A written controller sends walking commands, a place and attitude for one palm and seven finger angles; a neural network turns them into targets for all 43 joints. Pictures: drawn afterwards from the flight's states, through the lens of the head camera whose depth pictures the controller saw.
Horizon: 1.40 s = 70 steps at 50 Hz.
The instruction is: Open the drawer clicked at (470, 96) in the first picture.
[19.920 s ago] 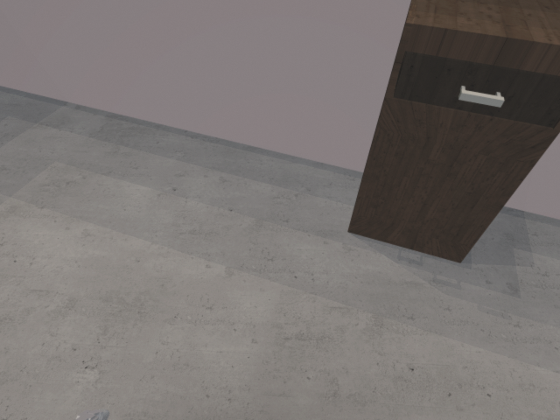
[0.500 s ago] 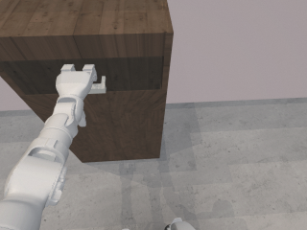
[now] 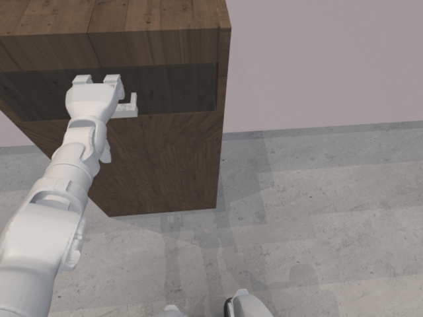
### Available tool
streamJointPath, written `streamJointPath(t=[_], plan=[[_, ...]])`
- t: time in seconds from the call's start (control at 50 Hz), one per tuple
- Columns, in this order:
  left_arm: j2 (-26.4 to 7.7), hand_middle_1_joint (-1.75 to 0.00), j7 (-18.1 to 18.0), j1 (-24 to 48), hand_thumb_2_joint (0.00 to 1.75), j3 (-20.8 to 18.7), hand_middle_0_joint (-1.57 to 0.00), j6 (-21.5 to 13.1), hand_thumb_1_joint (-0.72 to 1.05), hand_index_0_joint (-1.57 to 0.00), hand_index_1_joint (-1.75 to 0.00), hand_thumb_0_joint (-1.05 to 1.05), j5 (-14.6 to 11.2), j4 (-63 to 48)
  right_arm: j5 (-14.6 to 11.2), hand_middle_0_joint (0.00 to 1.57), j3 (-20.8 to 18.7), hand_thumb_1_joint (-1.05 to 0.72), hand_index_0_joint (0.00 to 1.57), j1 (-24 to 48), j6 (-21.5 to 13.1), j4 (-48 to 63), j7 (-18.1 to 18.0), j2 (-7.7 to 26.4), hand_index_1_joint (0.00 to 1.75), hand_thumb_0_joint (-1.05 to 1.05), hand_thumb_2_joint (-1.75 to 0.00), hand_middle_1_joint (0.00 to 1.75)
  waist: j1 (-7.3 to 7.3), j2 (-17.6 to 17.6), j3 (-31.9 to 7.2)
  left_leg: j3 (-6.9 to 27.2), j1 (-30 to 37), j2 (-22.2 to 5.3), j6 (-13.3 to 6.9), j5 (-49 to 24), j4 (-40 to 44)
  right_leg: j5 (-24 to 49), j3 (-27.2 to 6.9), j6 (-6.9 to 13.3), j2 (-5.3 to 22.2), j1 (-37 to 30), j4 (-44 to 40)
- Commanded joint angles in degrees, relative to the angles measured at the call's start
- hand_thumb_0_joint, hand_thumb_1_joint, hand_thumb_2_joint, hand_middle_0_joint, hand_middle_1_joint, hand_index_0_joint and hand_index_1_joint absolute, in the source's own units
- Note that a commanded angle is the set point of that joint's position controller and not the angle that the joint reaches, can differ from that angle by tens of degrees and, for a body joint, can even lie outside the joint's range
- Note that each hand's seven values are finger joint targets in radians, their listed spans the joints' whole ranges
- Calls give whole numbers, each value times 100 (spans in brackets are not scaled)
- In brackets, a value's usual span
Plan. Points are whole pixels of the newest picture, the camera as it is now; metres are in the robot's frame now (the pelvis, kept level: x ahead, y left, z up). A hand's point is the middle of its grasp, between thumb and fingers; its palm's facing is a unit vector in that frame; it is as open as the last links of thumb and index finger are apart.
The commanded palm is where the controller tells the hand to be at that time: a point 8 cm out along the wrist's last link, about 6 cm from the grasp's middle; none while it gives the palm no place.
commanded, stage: lift the fingers back up to retry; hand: left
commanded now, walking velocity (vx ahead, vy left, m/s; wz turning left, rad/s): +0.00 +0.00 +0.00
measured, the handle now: (110, 104) +0.55 +0.18 +0.04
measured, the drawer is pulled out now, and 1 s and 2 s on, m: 0.00 0.00 0.00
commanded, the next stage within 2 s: re-aim the fingers above the handle in 0.70 s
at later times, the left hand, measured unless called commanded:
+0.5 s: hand (94, 111) +0.50 +0.20 +0.07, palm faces -0.03 -0.02 -1.00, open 13.6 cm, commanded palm +0.49 +0.20 +0.16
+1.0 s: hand (91, 104) +0.50 +0.20 +0.10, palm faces -0.02 -0.02 -1.00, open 13.8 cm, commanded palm +0.48 +0.20 +0.16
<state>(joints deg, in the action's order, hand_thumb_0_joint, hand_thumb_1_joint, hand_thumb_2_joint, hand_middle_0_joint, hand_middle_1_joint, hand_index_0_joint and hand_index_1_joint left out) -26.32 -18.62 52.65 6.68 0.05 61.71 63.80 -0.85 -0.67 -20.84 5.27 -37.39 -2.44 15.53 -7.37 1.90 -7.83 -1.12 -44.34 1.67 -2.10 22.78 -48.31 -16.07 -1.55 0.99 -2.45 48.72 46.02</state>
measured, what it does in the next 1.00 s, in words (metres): shifts its weight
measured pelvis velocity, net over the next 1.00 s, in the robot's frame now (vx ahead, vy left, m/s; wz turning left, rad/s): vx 0.06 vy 0.00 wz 0.02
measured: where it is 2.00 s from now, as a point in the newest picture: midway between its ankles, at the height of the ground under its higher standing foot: outside the picture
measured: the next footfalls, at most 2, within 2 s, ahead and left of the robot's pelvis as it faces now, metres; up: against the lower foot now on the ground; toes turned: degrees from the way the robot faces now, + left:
none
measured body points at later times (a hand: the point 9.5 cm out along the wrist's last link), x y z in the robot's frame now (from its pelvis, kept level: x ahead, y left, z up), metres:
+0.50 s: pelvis +0.04 +0.01 +0.02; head +0.11 +0.00 +0.47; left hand +0.50 +0.20 +0.13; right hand +0.09 -0.26 -0.11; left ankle +0.00 +0.10 -0.69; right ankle +0.05 -0.11 -0.69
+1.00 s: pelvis +0.06 +0.00 +0.03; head +0.11 -0.02 +0.48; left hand +0.50 +0.20 +0.15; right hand +0.15 -0.26 -0.11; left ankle +0.00 +0.10 -0.69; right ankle +0.05 -0.11 -0.69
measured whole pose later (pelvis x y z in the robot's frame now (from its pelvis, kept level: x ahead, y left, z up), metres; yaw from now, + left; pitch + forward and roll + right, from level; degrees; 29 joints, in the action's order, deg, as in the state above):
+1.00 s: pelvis +0.06 +0.00 +0.03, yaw +1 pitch +12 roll +0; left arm -22.6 -12.0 41.5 8.4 -1.9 59.8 48.2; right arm -0.1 -2.8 -15.0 8.7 -37.9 -0.4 14.5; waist -1.4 3.0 -6.5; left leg 0.4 -25.5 2.1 -1.9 21.6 -34.7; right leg -16.9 -0.7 1.4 -1.9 30.5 35.0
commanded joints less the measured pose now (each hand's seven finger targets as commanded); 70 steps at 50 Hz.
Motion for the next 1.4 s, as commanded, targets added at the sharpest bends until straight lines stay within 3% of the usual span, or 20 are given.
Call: streamJointPath(t=[0.0,0.16,0.2,0.26,0.32,0.34,0.42,0.46,0.52,0.58,0.72,0.84,0.88,0.92,0.96,1.08,1.2,1.28,1.34,1.38], plan=[[-1504,-120,34,2136,30,-475,-30,41,-50,-30,-120,0,-46,-747,-10,20,-337,-90,20,-582,-142,429,-87,855,30,0,-90,30,-27,-246,-1968,6,496,7,-115,-437,819,60,-7,43,87,-1889,-769],[-1734,-120,-162,2409,30,-763,-30,-144,-50,-30,-120,0,-45,-1490,36,20,-394,-90,20,-475,-133,404,-60,809,30,0,-90,30,106,-76,-2295,60,1121,-15,-93,-1115,1044,638,31,82,64,-2385,-905],[-1492,-120,-196,2294,30,-613,-30,-173,-50,-30,-120,0,8,-1647,38,20,-430,-90,20,-439,-132,401,-22,757,30,0,-90,30,165,205,-2373,69,1434,-17,-56,-1439,1079,848,78,116,43,-2356,-896],[-1386,-120,-205,2325,30,-644,-30,-234,-50,-30,-120,0,-69,-1982,71,20,-484,-90,20,-397,-121,380,19,762,30,0,-90,30,190,154,-2567,121,1906,-60,-24,-1966,1116,1147,139,135,19,-2464,-926],[-1184,-120,-167,2439,30,-447,-30,-184,-50,-30,-120,0,-78,-2068,50,20,-485,-90,20,-342,-90,320,46,748,30,0,-90,30,133,112,-2222,139,2002,-74,-9,-2025,1252,1196,172,128,19,-2450,-1036],[-1288,-120,-162,2357,30,-553,-30,-165,-50,-30,-120,0,-57,-2070,43,20,-501,-90,20,-310,-87,297,47,745,30,0,-90,30,186,109,-2228,126,2071,-76,-9,-2122,1274,1259,165,138,17,-2513,-1050],[-947,-120,-65,2530,30,-308,-30,-195,-50,-30,-120,0,-142,-2563,62,20,-530,-90,20,-240,-59,305,87,709,30,0,-90,30,198,293,-2391,210,2665,-111,64,-2908,1292,1615,222,149,8,-2556,-1068],[-1232,-120,-4,2576,30,-500,-30,-225,-50,-30,-120,0,-170,-2750,75,20,-513,-90,20,-182,-17,307,71,732,30,0,-90,30,233,228,-2499,193,2765,-98,74,-3209,1296,1896,194,153,16,-2810,-1082],[-966,-120,84,2399,30,-355,-30,-217,-50,-30,-120,0,-184,-2876,67,20,-531,-90,20,-120,4,301,110,673,30,0,-90,30,274,264,-2394,206,2975,-118,116,-3718,1290,2095,229,141,14,-2790,-1104],[-825,-120,203,2035,30,-300,-30,-172,-50,-30,-120,0,-217,-2643,57,20,-511,-90,20,-37,59,312,136,659,30,0,-90,30,313,-14,-2203,168,2819,-94,95,-3687,1348,2241,219,137,33,-2953,-1126],[-803,-120,329,1679,30,-319,-30,-183,-50,-30,-120,0,-195,-2750,69,20,-502,-90,20,126,145,385,176,632,30,0,-90,30,433,-78,-2156,93,2773,-67,80,-3766,1382,2514,190,140,76,-3196,-1124],[-728,-120,417,1586,30,-242,-30,-178,-50,-30,-120,0,-217,-2824,72,20,-486,-90,20,225,198,445,174,616,30,0,-90,30,462,-110,-2187,42,2682,-26,47,-3553,1418,2587,153,142,100,-3356,-1137],[-922,-120,433,1516,30,-391,-30,-193,-50,-30,-120,0,-208,-2744,76,20,-480,-90,20,233,214,433,149,626,30,0,-90,30,456,-223,-2171,26,2595,-16,29,-3501,1430,2692,128,133,112,-3474,-1140],[-706,-120,440,1523,30,-197,-30,-169,-50,-30,-120,0,-201,-2715,62,20,-471,-90,20,270,222,438,157,614,30,0,-90,30,420,-208,-1995,10,2540,-6,30,-3284,1464,2547,141,135,106,-3358,-1177],[-988,-120,428,1435,30,-446,-30,-174,-50,-30,-120,0,-183,-2669,59,20,-479,-90,20,283,230,438,147,641,30,0,-90,30,497,-159,-2021,-7,2492,-1,37,-3264,1490,2518,120,157,114,-3472,-1182],[-854,-120,441,1567,30,-275,-30,-164,-50,-30,-120,0,-203,-2582,31,20,-462,-90,20,288,215,445,119,641,30,0,-90,30,407,-237,-1830,-14,2334,15,16,-2777,1575,2246,110,143,115,-3395,-1251],[-1211,-120,371,1741,30,-530,-30,-213,-50,-30,-120,0,-162,-2351,37,20,-460,-90,20,218,143,392,52,664,30,0,-90,30,396,-227,-1808,-49,2199,29,-8,-2381,1636,1996,45,135,129,-3433,-1316],[-1170,-120,354,1721,30,-511,-30,-279,-50,-30,-120,0,-175,-2412,37,20,-475,-90,20,153,86,412,69,662,30,0,-90,30,446,-68,-2056,-40,2266,24,6,-2544,1616,2064,51,148,117,-3490,-1263],[-1041,-120,363,1567,30,-437,-30,-295,-50,-30,-120,0,-195,-2376,35,20,-485,-90,20,150,69,416,82,658,30,0,-90,30,443,-139,-1994,-61,2267,12,6,-2546,1628,2071,60,141,109,-3452,-1292],[-1217,-120,362,1604,30,-550,-30,-285,-50,-30,-120,0,-184,-2238,24,20,-469,-90,20,129,71,386,73,698,30,0,-90,30,413,-266,-1853,-52,2135,10,-6,-2419,1650,1990,52,132,111,-3440,-1313]])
